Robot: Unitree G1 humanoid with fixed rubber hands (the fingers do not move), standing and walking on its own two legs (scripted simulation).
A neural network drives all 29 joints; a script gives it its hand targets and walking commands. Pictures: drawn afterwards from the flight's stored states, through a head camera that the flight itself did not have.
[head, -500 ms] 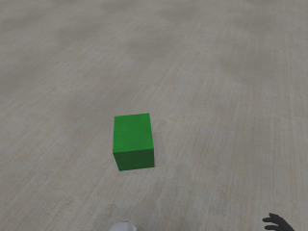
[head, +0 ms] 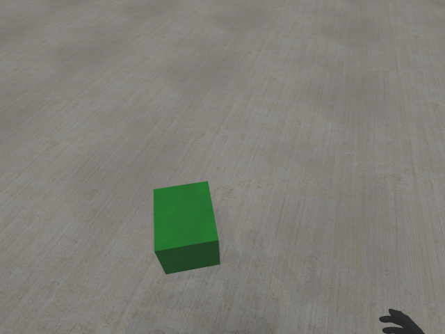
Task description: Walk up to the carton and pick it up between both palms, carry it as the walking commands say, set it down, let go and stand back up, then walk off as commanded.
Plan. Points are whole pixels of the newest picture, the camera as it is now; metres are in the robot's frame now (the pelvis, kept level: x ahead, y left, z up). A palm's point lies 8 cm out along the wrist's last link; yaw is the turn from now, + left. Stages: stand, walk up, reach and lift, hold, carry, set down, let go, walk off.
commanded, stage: walk up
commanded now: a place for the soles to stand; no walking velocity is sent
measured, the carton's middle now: (187, 227) +0.66 +0.15 -0.63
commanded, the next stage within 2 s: none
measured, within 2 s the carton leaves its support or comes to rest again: neither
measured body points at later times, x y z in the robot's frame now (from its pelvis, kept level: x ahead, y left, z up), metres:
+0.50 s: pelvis +0.11 +0.08 +0.00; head +0.13 +0.07 +0.45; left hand +0.21 +0.44 -0.06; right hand +0.21 -0.27 -0.08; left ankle +0.14 +0.19 -0.72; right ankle +0.12 -0.06 -0.67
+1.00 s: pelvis +0.17 +0.16 -0.01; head +0.19 +0.15 +0.43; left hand +0.23 +0.54 -0.08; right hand +0.27 -0.18 -0.10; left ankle +0.20 +0.27 -0.72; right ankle +0.18 -0.02 -0.69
